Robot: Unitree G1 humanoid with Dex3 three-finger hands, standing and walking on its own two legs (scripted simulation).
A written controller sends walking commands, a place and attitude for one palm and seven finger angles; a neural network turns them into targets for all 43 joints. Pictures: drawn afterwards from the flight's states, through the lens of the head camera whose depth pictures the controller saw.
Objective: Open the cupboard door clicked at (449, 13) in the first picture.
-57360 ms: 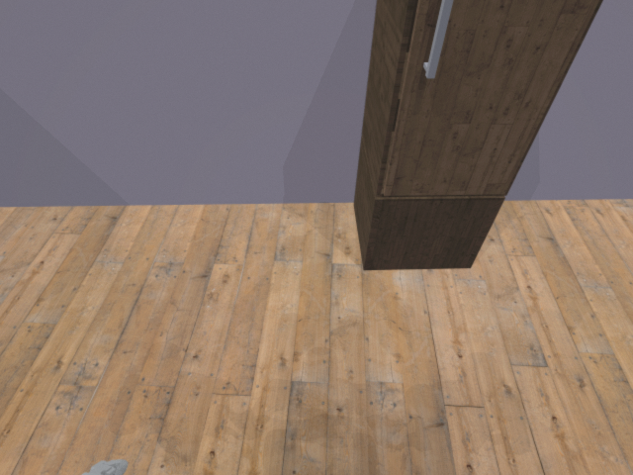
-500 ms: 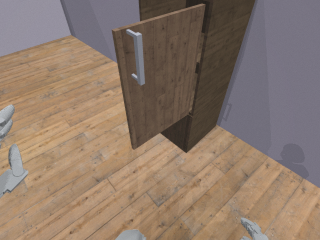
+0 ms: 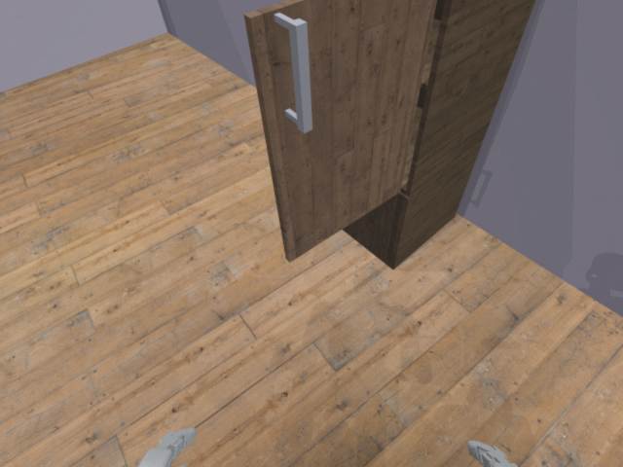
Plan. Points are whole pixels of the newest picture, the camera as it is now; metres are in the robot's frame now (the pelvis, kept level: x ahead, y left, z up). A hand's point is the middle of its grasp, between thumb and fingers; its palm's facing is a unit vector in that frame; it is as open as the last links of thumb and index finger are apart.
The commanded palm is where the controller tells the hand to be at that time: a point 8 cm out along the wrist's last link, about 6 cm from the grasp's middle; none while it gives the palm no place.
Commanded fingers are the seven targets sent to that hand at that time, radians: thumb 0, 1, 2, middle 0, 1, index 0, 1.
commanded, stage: let the arm hang, fingers relaxed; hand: left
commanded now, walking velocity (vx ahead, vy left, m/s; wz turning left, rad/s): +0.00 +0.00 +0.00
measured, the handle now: (294, 76) +0.63 +0.04 +0.17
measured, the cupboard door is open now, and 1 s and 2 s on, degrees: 86 86 86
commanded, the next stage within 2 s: look to check the result in 0.84 s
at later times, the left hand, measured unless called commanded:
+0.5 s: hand out of the picture -0.02 +0.21 -0.15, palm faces +0.03 -0.97 -0.23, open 7.3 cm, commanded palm none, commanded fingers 0.00 0.90 0.90 -0.20 -0.30 -0.20 -0.30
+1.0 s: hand out of the picture +0.00 +0.20 -0.15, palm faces +0.01 -0.97 -0.23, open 7.4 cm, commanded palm none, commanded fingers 0.00 0.90 0.90 -0.20 -0.30 -0.20 -0.30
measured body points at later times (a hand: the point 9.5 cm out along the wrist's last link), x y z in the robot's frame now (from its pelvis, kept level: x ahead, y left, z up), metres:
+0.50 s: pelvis -0.02 +0.03 +0.02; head -0.02 +0.01 +0.47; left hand -0.02 +0.26 -0.13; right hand -0.01 -0.19 -0.15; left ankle +0.00 +0.11 -0.72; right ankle +0.02 -0.08 -0.72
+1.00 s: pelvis -0.01 +0.02 +0.02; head +0.00 +0.01 +0.47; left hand +0.00 +0.25 -0.13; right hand -0.03 -0.20 -0.14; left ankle +0.00 +0.11 -0.72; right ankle +0.02 -0.08 -0.72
